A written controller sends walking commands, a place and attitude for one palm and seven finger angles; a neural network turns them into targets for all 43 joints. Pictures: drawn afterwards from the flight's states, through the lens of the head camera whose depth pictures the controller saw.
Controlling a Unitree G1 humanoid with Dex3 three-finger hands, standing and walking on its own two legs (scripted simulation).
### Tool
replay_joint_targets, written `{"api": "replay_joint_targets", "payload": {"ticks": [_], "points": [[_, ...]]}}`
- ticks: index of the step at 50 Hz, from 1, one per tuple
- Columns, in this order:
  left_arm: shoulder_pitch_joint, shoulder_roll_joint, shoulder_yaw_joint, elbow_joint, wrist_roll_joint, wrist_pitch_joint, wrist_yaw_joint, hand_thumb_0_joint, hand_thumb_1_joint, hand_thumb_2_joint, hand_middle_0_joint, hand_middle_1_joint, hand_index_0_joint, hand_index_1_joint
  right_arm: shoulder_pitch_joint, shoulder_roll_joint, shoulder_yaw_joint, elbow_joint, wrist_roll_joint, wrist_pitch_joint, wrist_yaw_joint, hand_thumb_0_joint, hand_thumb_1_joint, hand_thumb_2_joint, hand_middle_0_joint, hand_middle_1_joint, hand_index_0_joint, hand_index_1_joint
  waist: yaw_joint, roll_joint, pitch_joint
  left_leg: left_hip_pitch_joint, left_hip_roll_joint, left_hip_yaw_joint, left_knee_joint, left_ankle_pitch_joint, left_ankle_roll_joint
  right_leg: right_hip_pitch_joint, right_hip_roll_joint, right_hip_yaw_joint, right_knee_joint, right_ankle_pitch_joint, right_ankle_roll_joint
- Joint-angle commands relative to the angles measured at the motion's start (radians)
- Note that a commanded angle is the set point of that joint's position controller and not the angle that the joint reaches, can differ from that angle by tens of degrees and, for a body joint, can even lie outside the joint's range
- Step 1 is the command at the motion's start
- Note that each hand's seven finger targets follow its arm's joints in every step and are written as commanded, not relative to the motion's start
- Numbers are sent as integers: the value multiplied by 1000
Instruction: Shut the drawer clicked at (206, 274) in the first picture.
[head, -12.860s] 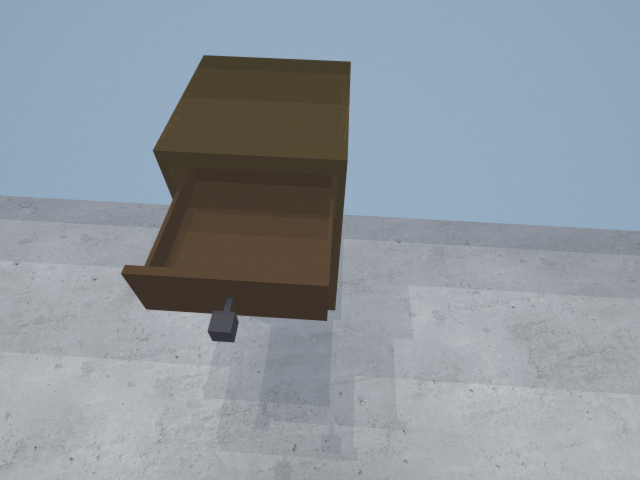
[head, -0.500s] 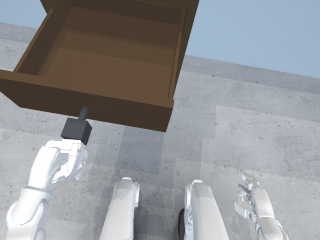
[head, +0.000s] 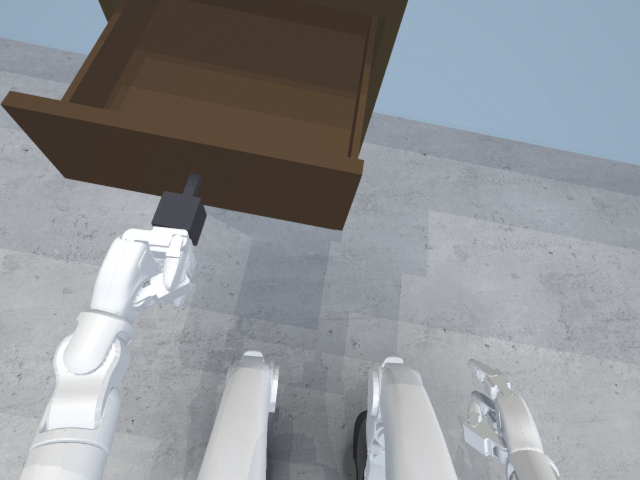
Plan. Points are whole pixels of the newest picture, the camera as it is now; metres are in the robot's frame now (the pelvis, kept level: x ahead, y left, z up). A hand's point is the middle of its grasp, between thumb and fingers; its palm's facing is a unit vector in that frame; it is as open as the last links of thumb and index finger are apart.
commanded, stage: push the drawer shut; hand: left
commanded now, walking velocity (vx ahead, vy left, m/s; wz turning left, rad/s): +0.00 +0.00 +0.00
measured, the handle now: (186, 204) +0.42 +0.19 +0.02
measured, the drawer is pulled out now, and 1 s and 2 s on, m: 0.26 0.14 0.01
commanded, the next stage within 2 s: none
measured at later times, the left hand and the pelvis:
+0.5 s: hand (203, 222) +0.40 +0.17 +0.01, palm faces -0.14 -0.99 -0.06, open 3.1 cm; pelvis +0.01 +0.00 +0.01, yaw +0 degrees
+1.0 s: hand (212, 186) +0.45 +0.17 +0.01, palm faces -0.14 -0.99 -0.07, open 3.1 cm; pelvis +0.00 +0.00 +0.00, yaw +0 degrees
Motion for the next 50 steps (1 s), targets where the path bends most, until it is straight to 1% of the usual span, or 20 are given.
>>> {"api": "replay_joint_targets", "payload": {"ticks": [1, 3, 6, 7, 11, 12, 14, 18, 20, 21, 22, 25, 28, 30, 32, 34, 41, 45, 49, 50], "points": [[-350, 115, 55, -192, -13, -63, 25, 0, 900, 900, -1400, -1600, -1400, -1600, 29, -183, -82, -108, 3, -33, -16, 0, -900, -900, 200, 300, 200, 300, -48, 143, -433, 413, 0, 5, -328, -22, 23, 158, 33, -49, -208, 5, -87], [-376, 104, 51, -140, -13, -63, 26, 0, 900, 900, -1400, -1600, -1400, -1600, 36, -181, -79, -100, 1, -30, -16, 0, -900, -900, 200, 300, 200, 300, -62, 118, -422, 405, 2, 9, -323, -8, 28, 165, 36, -49, -220, 12, -85], [-409, 116, 66, -117, -10, -78, 29, 0, 900, 900, -1400, -1600, -1400, -1600, 42, -181, -81, -100, 0, -26, -14, 0, -900, -900, 200, 300, 200, 300, -50, 138, -444, 416, 1, 14, -326, 20, 23, 181, 35, -45, -220, 23, -87], [-419, 109, 60, -108, -10, -81, 29, 0, 900, 900, -1400, -1600, -1400, -1600, 47, -181, -81, -99, -1, -27, -12, 0, -900, -900, 200, 300, 200, 300, -54, 150, -446, 428, 3, 10, -328, 34, 23, 169, 35, -47, -216, 33, -88], [-483, 109, 62, -46, -3, -94, 33, 0, 900, 900, -1400, -1600, -1400, -1600, 57, -181, -83, -86, -3, -17, -9, 0, -900, -900, 200, 300, 200, 300, -68, 118, -441, 409, 3, 21, -319, 46, 25, 190, 36, -42, -228, 38, -84], [-500, 122, 69, -30, 1, -97, 32, 0, 900, 900, -1400, -1600, -1400, -1600, 62, -181, -81, -83, -5, -17, -10, 0, -900, -900, 200, 300, 200, 300, -67, 133, -439, 405, 2, 23, -315, 55, 25, 185, 36, -42, -223, 42, -86], [-551, 121, 67, -15, 8, -109, 34, 0, 900, 900, -1400, -1600, -1400, -1600, 69, -184, -84, -75, -6, -11, -10, 0, -900, -900, 200, 300, 200, 300, -76, 129, -454, 429, 5, 18, -313, 77, 23, 174, 36, -42, -220, 58, -84], [-567, 137, 89, 27, 9, -117, 25, 0, 900, 900, -1400, -1600, -1400, -1600, 85, -183, -87, -68, -10, -1, -5, 0, -900, -900, 200, 300, 200, 300, -70, 132, -492, 442, 5, 31, -302, 142, 22, 207, 36, -40, -223, 90, -85], [-605, 145, 96, 34, 6, -123, 19, 0, 900, 900, -1400, -1600, -1400, -1600, 87, -182, -88, -62, -12, 5, -5, 0, -900, -900, 200, 300, 200, 300, -77, 125, -504, 431, 5, 39, -287, 151, 26, 219, 37, -33, -226, 97, -82], [-597, 158, 109, 64, 11, -122, 17, 0, 900, 900, -1400, -1600, -1400, -1600, 90, -182, -87, -62, -11, 10, -6, 0, -900, -900, 200, 300, 200, 300, -70, 115, -492, 422, 5, 37, -293, 150, 24, 224, 38, -35, -225, 93, -83], [-608, 148, 104, 90, 8, -121, 14, 0, 900, 900, -1400, -1600, -1400, -1600, 94, -181, -86, -60, -11, 11, -5, 0, -900, -900, 200, 300, 200, 300, -81, 106, -486, 414, 4, 39, -286, 156, 29, 219, 40, -34, -227, 97, -82], [-656, 182, 134, 105, 8, -128, 8, 0, 900, 900, -1400, -1600, -1400, -1600, 99, -181, -87, -53, -13, 21, -6, 0, -900, -900, 200, 300, 200, 300, -77, 114, -505, 413, 6, 46, -276, 184, 28, 240, 39, -30, -225, 117, -80], [-679, 168, 122, 105, 8, -132, 0, 0, 900, 900, -1400, -1600, -1400, -1600, 107, -181, -89, -52, -14, 27, -3, 0, -900, -900, 200, 300, 200, 300, -79, 140, -541, 457, 9, 40, -279, 223, 24, 228, 40, -34, -220, 139, -82], [-711, 159, 114, 123, 6, -129, 0, 0, 900, 900, -1400, -1600, -1400, -1600, 109, -178, -89, -46, -15, 31, 0, 0, -900, -900, 200, 300, 200, 300, -88, 142, -532, 443, 8, 44, -274, 216, 25, 234, 39, -32, -223, 139, -80], [-723, 191, 140, 139, 5, -133, -1, 0, 900, 900, -1400, -1600, -1400, -1600, 117, -181, -87, -46, -16, 33, 0, 0, -900, -900, 200, 300, 200, 300, -85, 125, -533, 428, 7, 44, -269, 218, 28, 246, 43, -31, -219, 140, -80], [-757, 172, 125, 149, 9, -136, -1, 0, 900, 900, -1400, -1600, -1400, -1600, 119, -180, -89, -42, -17, 38, 1, 0, -900, -900, 200, 300, 200, 300, -95, 132, -541, 439, 9, 45, -269, 222, 28, 239, 43, -29, -225, 144, -78], [-876, 221, 155, 264, 23, -150, 1, 0, 900, 900, -1400, -1600, -1400, -1600, 134, -181, -82, -21, -21, 45, 1, 0, -900, -900, 200, 300, 200, 300, -113, 106, -505, 361, 4, 56, -258, 146, 35, 250, 45, -19, -234, 95, -75], [-964, 225, 145, 278, 34, -163, 0, 0, 900, 900, -1400, -1600, -1400, -1600, 146, -189, -83, -10, -27, 48, 2, 0, -900, -900, 200, 300, 200, 300, -118, 177, -548, 429, 5, 41, -265, 172, 28, 199, 43, -32, -212, 113, -81], [-1030, 202, 121, 330, 42, -159, 8, 0, 900, 900, -1400, -1600, -1400, -1600, 162, -194, -84, -5, -29, 56, 7, 0, -900, -900, 200, 300, 200, 300, -139, 184, -540, 452, 6, 26, -277, 167, 25, 166, 43, -40, -210, 113, -82], [-1044, 217, 134, 347, 45, -158, 12, 0, 900, 900, -1400, -1600, -1400, -1600, 167, -196, -84, 1, -30, 59, 8, 0, -900, -900, 200, 300, 200, 300, -139, 171, -545, 443, 6, 27, -273, 163, 27, 174, 44, -40, -209, 112, -81]]}}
